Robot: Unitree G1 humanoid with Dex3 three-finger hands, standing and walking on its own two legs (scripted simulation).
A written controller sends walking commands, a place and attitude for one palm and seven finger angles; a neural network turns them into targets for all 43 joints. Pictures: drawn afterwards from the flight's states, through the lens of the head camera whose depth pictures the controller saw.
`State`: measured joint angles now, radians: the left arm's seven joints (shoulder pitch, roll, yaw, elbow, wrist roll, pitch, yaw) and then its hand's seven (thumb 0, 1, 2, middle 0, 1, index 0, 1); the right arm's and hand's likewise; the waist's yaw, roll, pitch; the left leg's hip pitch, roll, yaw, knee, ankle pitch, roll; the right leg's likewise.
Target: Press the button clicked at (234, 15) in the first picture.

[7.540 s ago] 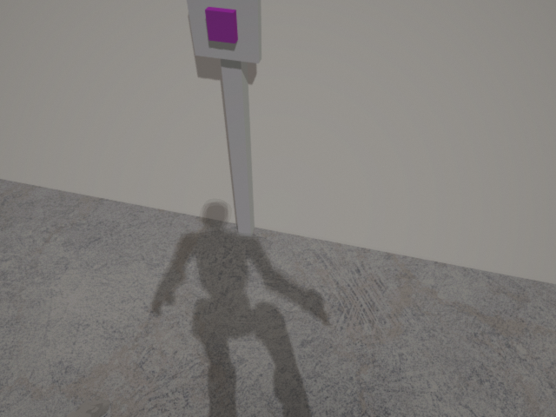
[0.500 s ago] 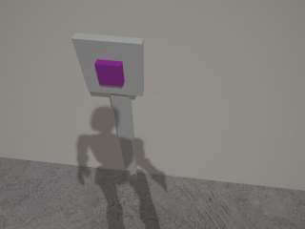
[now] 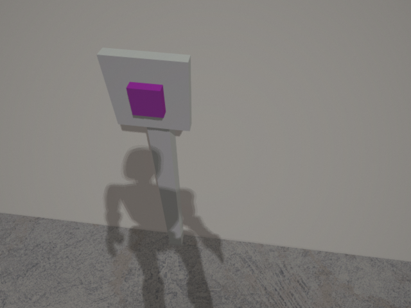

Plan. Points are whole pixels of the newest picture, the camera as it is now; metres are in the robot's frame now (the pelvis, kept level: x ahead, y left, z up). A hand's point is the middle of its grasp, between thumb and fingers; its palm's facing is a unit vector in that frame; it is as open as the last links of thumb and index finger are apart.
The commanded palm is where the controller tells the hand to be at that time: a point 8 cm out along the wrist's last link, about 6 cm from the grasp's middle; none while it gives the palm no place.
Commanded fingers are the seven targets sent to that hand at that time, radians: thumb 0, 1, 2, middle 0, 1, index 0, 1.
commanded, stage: look again from close up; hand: left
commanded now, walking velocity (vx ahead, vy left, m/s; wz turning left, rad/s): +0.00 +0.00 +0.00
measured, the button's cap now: (147, 99) +0.49 +0.16 +0.15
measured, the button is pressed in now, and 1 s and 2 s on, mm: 0 0 0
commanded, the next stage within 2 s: raise the hand and make a fist in 0.10 s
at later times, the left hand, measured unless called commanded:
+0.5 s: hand (103, 288) +0.16 +0.19 -0.01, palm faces -0.01 -1.00 -0.05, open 6.3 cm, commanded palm +0.10 +0.25 -0.03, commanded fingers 0.00 0.90 0.90 -0.64 -0.78 -0.64 -0.78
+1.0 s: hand (73, 290) +0.14 +0.23 +0.03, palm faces -0.01 -1.00 -0.05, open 3.2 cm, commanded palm +0.11 +0.27 +0.04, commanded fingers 0.00 0.90 0.90 -1.30 -1.50 -1.30 -1.50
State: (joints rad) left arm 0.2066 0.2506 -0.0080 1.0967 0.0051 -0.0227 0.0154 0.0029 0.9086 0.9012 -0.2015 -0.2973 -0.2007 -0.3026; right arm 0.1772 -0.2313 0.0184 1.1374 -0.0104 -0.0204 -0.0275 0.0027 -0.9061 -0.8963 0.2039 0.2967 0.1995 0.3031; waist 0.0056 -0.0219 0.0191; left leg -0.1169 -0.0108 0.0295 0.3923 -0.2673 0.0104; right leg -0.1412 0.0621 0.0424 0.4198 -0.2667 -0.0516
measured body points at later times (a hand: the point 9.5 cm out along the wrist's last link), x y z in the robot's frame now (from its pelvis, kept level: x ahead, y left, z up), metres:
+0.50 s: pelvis -0.05 +0.00 -0.05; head -0.03 +0.00 +0.40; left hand +0.15 +0.25 +0.00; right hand +0.16 -0.24 -0.11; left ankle -0.04 +0.11 -0.74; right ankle -0.03 -0.09 -0.74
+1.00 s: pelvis -0.05 +0.02 -0.05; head -0.04 +0.03 +0.40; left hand +0.14 +0.28 +0.03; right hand +0.12 -0.19 -0.12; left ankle -0.04 +0.11 -0.74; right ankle -0.03 -0.09 -0.74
